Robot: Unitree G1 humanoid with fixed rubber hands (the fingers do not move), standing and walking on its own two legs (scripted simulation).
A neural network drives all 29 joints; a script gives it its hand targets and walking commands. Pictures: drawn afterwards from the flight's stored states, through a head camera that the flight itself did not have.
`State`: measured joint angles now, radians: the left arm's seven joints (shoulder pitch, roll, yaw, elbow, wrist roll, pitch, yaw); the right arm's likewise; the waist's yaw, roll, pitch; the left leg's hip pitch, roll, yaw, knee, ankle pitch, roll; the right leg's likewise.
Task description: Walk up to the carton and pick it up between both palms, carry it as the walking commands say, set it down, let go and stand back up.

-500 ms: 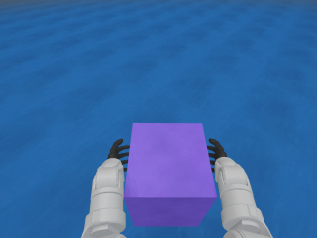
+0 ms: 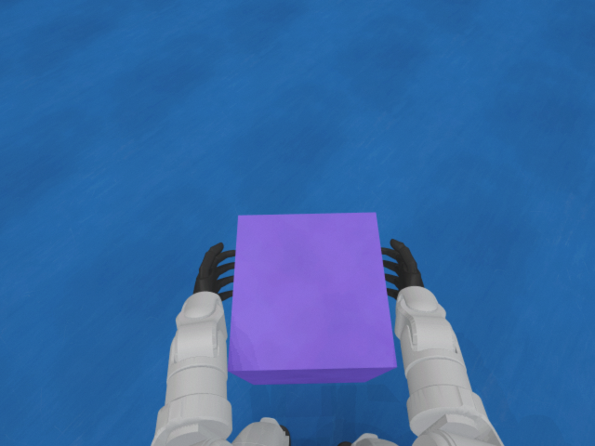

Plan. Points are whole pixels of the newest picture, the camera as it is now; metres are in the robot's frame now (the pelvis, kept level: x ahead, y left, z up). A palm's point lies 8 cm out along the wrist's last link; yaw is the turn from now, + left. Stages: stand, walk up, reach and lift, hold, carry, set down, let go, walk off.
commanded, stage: set down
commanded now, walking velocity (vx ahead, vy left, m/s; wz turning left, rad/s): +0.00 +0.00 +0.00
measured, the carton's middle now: (308, 307) +0.33 +0.05 -0.10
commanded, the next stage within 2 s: none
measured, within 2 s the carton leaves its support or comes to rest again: neither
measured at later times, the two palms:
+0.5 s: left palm (223, 298) +0.34 +0.19 -0.11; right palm (392, 296) +0.37 -0.10 -0.12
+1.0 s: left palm (236, 302) +0.37 +0.19 -0.20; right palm (383, 298) +0.40 -0.10 -0.20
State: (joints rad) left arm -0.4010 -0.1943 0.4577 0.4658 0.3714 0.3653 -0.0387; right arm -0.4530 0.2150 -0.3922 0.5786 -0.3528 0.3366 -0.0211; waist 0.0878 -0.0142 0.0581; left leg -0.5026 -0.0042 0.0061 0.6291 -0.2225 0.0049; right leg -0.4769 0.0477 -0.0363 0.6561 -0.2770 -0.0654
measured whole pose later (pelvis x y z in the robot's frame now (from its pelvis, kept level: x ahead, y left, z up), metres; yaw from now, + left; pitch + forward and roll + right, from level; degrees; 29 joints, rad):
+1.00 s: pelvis -0.04 +0.01 -0.15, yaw -1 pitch +35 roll +1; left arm -0.71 -0.13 0.51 0.55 0.27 0.29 0.02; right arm -0.79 0.10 -0.41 0.68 -0.26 0.27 -0.05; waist 0.07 -0.06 -0.16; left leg -1.54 0.01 0.04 1.35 -0.42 0.02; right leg -1.53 0.05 -0.03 1.39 -0.47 -0.06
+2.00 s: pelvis -0.06 +0.02 -0.29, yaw -3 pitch +43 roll +1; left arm -1.04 -0.01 0.52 0.64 0.20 0.30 0.07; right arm -1.16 -0.04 -0.37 0.83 -0.18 0.27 -0.09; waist 0.08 -0.05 -0.04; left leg -2.09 -0.01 0.03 1.83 -0.49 0.02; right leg -2.08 0.07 -0.02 1.86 -0.53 -0.03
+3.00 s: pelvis -0.06 +0.03 -0.38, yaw -3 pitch +41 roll +1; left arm -1.29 0.15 0.39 0.84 0.03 0.25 0.09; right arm -1.38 -0.19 -0.22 0.97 -0.03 0.21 -0.15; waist 0.09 -0.03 0.21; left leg -2.31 -0.03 0.04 2.14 -0.54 0.02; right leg -2.29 0.07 -0.03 2.17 -0.59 -0.03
